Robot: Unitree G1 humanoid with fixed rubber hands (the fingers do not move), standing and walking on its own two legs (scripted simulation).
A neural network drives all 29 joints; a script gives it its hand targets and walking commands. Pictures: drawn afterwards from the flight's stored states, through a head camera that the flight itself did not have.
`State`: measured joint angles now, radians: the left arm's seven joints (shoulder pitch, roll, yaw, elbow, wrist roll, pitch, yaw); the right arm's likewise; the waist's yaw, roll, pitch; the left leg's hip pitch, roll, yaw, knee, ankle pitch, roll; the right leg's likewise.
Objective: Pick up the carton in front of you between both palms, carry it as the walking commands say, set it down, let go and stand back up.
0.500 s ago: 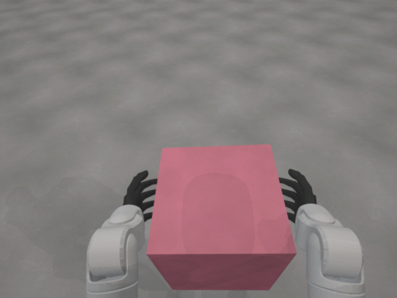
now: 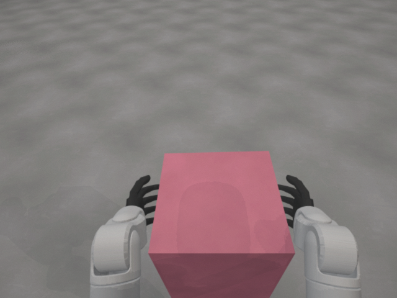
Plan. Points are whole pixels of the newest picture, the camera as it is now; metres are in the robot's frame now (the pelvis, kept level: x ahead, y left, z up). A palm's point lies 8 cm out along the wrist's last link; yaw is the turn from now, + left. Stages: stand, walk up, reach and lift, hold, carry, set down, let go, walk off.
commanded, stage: carry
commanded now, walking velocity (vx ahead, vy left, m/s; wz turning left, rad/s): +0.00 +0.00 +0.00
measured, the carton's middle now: (217, 228) +0.28 +0.00 +0.01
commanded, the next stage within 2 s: hold in 1.42 s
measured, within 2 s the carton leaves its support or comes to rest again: neither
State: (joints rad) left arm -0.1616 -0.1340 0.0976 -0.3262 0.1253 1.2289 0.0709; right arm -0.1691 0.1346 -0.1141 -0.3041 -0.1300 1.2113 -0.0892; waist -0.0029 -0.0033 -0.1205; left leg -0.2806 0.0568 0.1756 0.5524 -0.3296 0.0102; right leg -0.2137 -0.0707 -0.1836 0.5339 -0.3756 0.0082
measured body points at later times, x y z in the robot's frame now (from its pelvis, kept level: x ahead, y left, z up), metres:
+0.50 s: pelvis -0.04 +0.00 +0.00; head -0.07 +0.00 +0.45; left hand +0.23 +0.15 +0.07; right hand +0.23 -0.16 +0.07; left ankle -0.03 +0.10 -0.73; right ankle -0.06 -0.10 -0.73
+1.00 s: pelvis -0.06 -0.01 +0.00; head -0.08 -0.01 +0.45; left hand +0.24 +0.14 +0.03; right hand +0.24 -0.16 +0.03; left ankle -0.03 +0.10 -0.73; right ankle -0.06 -0.10 -0.73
